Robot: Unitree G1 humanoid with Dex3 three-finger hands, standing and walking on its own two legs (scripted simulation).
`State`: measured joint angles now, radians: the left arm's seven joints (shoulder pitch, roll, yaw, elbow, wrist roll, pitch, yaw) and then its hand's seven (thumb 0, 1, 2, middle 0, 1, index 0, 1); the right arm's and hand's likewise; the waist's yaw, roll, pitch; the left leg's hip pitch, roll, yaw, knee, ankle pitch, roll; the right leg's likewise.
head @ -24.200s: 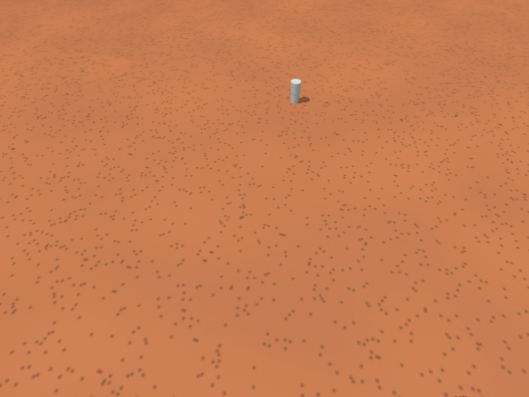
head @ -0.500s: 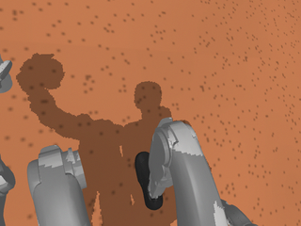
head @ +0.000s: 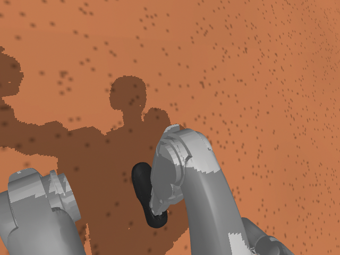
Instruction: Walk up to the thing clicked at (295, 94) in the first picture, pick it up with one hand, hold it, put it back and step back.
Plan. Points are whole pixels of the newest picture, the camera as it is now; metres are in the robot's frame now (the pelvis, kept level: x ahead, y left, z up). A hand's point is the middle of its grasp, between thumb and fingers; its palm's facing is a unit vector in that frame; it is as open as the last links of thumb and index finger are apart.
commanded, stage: lower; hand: left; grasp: from the side
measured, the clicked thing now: out of the picture +0.51 +0.28 -0.19
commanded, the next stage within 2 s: loosen in 0.64 s
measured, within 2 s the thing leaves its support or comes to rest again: rests again in 1.66 s
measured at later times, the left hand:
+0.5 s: hand out of the picture +0.52 +0.28 -0.18, palm faces +0.34 -0.94 -0.04, open 9.4 cm
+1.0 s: hand out of the picture +0.51 +0.28 -0.18, palm faces +0.36 -0.93 -0.01, open 9.6 cm
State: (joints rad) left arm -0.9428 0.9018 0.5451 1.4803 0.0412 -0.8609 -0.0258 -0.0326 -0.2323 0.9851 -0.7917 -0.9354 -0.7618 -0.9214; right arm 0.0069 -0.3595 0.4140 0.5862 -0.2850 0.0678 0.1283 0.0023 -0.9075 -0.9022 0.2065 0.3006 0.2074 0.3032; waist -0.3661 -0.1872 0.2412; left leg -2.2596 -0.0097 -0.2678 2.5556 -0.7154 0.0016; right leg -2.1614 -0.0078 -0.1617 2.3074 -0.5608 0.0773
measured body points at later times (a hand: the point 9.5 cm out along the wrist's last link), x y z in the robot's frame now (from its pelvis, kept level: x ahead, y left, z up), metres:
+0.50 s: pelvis +0.00 +0.00 +0.00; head +0.27 +0.16 +0.31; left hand +0.49 +0.33 -0.17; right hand +0.09 -0.26 -0.04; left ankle +0.07 +0.12 -0.28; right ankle +0.15 -0.13 -0.27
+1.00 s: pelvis +0.00 +0.01 +0.00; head +0.27 +0.18 +0.31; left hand +0.49 +0.33 -0.18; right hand +0.11 -0.26 -0.03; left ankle +0.07 +0.12 -0.28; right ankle +0.15 -0.13 -0.27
